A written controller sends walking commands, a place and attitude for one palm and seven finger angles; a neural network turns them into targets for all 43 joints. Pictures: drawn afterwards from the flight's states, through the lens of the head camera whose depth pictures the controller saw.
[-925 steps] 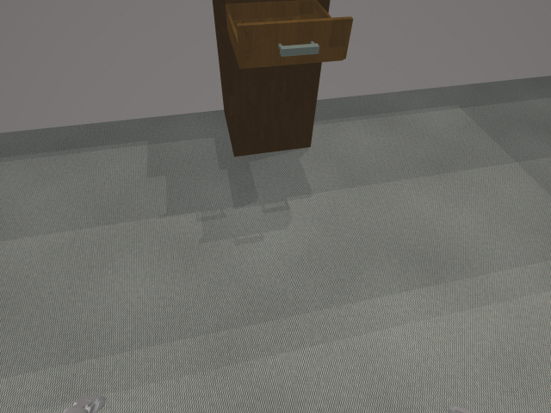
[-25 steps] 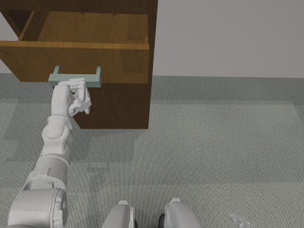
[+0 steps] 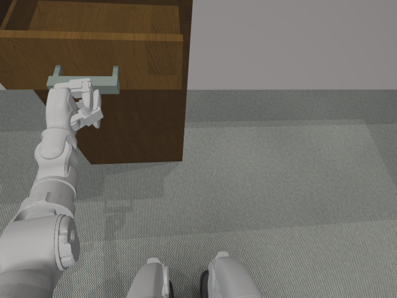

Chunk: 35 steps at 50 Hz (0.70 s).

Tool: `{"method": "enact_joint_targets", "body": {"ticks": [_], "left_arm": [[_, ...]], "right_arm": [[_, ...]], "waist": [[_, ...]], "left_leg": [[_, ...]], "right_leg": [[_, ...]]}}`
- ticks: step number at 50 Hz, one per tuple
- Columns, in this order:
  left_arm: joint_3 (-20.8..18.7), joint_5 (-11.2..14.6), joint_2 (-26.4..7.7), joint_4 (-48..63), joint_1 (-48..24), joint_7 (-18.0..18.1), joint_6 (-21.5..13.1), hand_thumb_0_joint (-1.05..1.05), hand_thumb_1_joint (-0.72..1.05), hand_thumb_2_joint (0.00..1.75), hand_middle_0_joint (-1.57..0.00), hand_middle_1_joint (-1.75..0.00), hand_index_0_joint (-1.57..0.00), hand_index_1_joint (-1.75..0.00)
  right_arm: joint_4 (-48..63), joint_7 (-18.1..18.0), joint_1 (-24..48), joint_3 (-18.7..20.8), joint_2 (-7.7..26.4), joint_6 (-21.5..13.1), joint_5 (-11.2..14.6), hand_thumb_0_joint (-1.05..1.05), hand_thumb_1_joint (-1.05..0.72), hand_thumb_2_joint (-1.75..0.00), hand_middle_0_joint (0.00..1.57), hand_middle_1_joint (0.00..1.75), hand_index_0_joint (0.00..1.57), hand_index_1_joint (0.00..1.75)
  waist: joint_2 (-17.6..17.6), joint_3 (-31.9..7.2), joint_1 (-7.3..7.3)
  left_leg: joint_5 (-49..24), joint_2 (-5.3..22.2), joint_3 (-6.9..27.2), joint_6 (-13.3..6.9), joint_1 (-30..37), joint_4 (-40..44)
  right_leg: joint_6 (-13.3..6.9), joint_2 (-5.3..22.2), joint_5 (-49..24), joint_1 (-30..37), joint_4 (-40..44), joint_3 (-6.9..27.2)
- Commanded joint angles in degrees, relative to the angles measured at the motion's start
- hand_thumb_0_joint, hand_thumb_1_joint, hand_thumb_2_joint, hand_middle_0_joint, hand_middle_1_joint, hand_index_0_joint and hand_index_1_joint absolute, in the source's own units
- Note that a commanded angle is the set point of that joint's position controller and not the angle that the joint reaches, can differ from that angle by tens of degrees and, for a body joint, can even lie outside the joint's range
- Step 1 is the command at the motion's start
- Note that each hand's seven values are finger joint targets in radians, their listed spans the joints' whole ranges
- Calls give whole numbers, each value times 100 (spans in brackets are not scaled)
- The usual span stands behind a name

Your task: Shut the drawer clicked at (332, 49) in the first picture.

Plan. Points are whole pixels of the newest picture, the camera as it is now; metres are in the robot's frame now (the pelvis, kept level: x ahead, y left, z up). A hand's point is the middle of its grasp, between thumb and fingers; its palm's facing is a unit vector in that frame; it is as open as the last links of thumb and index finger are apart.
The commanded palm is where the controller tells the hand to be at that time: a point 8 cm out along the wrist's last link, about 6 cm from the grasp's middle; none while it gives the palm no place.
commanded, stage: push the drawer shut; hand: left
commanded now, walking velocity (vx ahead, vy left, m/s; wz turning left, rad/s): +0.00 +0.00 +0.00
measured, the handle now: (86, 77) +0.55 +0.21 +0.05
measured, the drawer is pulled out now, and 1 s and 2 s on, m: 0.10 0.00 0.00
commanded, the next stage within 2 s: pull the fist back off the drawer in 1.06 s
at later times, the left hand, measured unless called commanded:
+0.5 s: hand (100, 82) +0.54 +0.18 +0.05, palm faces +0.02 -1.00 -0.03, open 3.2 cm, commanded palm +0.54 +0.21 +0.05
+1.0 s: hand (98, 66) +0.59 +0.19 +0.05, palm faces +0.02 -1.00 -0.03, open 3.3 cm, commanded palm +0.61 +0.20 +0.05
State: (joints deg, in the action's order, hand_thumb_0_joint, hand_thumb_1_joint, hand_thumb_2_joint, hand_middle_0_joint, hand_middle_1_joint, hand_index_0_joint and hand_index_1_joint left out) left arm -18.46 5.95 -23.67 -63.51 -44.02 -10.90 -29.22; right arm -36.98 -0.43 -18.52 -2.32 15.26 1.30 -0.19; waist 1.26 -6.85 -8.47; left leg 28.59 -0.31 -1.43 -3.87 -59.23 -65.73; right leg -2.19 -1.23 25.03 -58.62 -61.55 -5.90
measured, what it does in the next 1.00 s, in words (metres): stands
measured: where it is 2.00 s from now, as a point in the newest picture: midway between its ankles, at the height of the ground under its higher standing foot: outside the picture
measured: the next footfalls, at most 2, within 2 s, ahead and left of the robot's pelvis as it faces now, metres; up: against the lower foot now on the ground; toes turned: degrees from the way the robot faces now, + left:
none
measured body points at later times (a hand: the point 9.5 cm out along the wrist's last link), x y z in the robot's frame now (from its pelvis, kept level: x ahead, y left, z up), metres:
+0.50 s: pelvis +0.00 +0.01 -0.01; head +0.16 +0.04 +0.41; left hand +0.53 +0.23 +0.05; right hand -0.02 -0.25 -0.11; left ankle +0.02 +0.08 -0.65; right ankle +0.04 -0.10 -0.65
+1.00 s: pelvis +0.00 +0.01 -0.02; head +0.19 +0.05 +0.39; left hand +0.58 +0.24 +0.06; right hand -0.05 -0.24 -0.11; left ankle +0.02 +0.08 -0.65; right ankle +0.04 -0.10 -0.65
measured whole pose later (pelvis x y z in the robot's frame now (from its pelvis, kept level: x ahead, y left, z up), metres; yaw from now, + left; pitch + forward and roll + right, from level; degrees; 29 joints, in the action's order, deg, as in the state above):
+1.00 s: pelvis +0.00 +0.01 -0.02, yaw -2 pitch +30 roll -7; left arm -22.5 -2.1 -38.6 -77.8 -69.6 -9.5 -21.7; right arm -36.8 1.3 -24.0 -5.3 15.3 3.3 -3.3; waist 2.9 -5.7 -16.1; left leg 29.6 0.7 1.0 -4.4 -72.0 -71.5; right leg -1.8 -2.2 24.6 -69.2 -63.6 -8.4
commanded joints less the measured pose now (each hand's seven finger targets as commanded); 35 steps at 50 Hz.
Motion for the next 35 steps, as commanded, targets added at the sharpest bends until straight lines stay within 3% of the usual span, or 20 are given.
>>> {"method": "enact_joint_targets", "body": {"ticks": [1,2,3,6,10,11,12,15,16,17,22,24,25,27,31,33,35], "left_arm": [[-322,134,-1524,1179,-3348,149,-340,0,90,90,-140,-160,-140,-160],[-300,136,-1499,1137,-3490,146,-321,0,90,90,-140,-160,-140,-160],[-459,112,-1728,1103,-3531,157,-315,0,90,90,-140,-160,-140,-160],[-353,58,-1655,1021,-3689,143,-284,0,90,90,-140,-160,-140,-160],[-382,13,-1753,946,-4099,209,-237,0,90,90,-140,-160,-140,-160],[-445,-54,-1867,877,-4091,219,-222,0,90,90,-140,-160,-140,-160],[-368,-61,-1806,885,-4238,239,-205,0,90,90,-140,-160,-140,-160],[-378,-116,-1838,764,-4377,271,-158,0,90,90,-140,-160,-140,-160],[-477,-166,-1992,801,-4400,282,-161,0,90,90,-140,-160,-140,-160],[-359,-156,-1847,798,-4502,282,-142,0,90,90,-140,-160,-140,-160],[-625,-243,-2256,541,-4654,317,-34,0,90,90,-140,-160,-140,-160],[-594,-289,-2258,551,-4692,316,-23,0,90,90,-140,-160,-140,-160],[-616,-294,-2309,619,-4871,324,-44,0,90,90,-140,-160,-140,-160],[-710,-324,-2427,593,-4881,349,-24,0,90,90,-140,-160,-140,-160],[-734,-410,-2549,411,-4969,346,42,0,90,90,-140,-160,-140,-160],[-636,-439,-2511,368,-5223,356,87,0,90,90,-140,-160,-140,-160],[-759,-473,-2720,218,-5216,356,133,0,90,90,-140,-160,-140,-160]], "right_arm": [[302,-58,-820,338,1078,-103,-33,0,-90,-90,20,30,20,30],[299,-61,-839,335,1082,-111,-41,0,-90,-90,20,30,20,30],[290,-67,-870,326,1105,-112,-49,0,-90,-90,20,30,20,30],[306,-36,-933,307,1110,-102,-72,0,-90,-90,20,30,20,30],[256,-23,-1042,304,1164,-95,-112,0,-90,-90,20,30,20,30],[258,-18,-1081,306,1185,-80,-122,0,-90,-90,20,30,20,30],[248,-19,-1091,300,1183,-72,-123,0,-90,-90,20,30,20,30],[216,12,-1221,289,1192,-49,-167,0,-90,-90,20,30,20,30],[211,16,-1257,296,1219,-25,-174,0,-90,-90,20,30,20,30],[212,28,-1254,295,1201,-15,-181,0,-90,-90,20,30,20,30],[175,48,-1386,259,1234,60,-208,0,-90,-90,20,30,20,30],[198,64,-1420,252,1219,77,-213,0,-90,-90,20,30,20,30],[179,58,-1462,251,1237,77,-232,0,-90,-90,20,30,20,30],[175,71,-1515,248,1251,107,-254,0,-90,-90,20,30,20,30],[162,96,-1618,223,1258,160,-269,0,-90,-90,20,30,20,30],[129,96,-1641,215,1258,169,-271,0,-90,-90,20,30,20,30],[143,93,-1707,190,1281,178,-285,0,-90,-90,20,30,20,30]], "waist": [[591,-2599,-348],[539,-2602,-393],[613,-2625,-343],[853,-2727,-386],[855,-2776,-538],[877,-2858,-493],[914,-2842,-577],[958,-2868,-619],[1011,-2970,-577],[1098,-2991,-632],[1027,-2826,-687],[1114,-2947,-679],[1159,-3004,-752],[1280,-3107,-708],[1243,-3075,-776],[1240,-2931,-905],[1247,-2960,-895]], "left_leg": [[-1229,112,677,205,1740,868],[-1160,112,678,191,1665,832],[-1173,113,685,203,1622,821],[-1309,129,754,229,1814,812],[-1312,171,874,229,1897,753],[-1329,176,903,249,1917,759],[-1362,188,923,251,1951,752],[-1508,196,957,257,2007,713],[-1594,216,995,284,2077,708],[-1629,210,990,279,2118,683],[-1658,230,965,260,1853,622],[-1675,227,946,242,1863,601],[-1811,246,1003,258,1999,596],[-1979,258,1033,294,2060,563],[-2039,274,1017,263,1967,505],[-1923,285,1031,252,1890,491],[-1921,278,1010,218,1766,444]], "right_leg": [[73,-81,-608,870,753,518],[87,-74,-561,834,755,526],[73,-78,-554,860,722,526],[54,-94,-585,675,680,480],[61,-107,-546,381,605,422],[55,-108,-533,380,588,412],[66,-105,-560,309,596,412],[53,-126,-626,249,571,377],[49,-129,-652,234,541,364],[56,-124,-671,175,563,374],[64,-148,-695,212,572,370],[58,-155,-704,246,580,384],[56,-160,-775,167,538,355],[57,-162,-828,133,510,336],[63,-180,-871,139,527,341],[77,-183,-817,20,544,339],[67,-194,-820,65,526,351]]}}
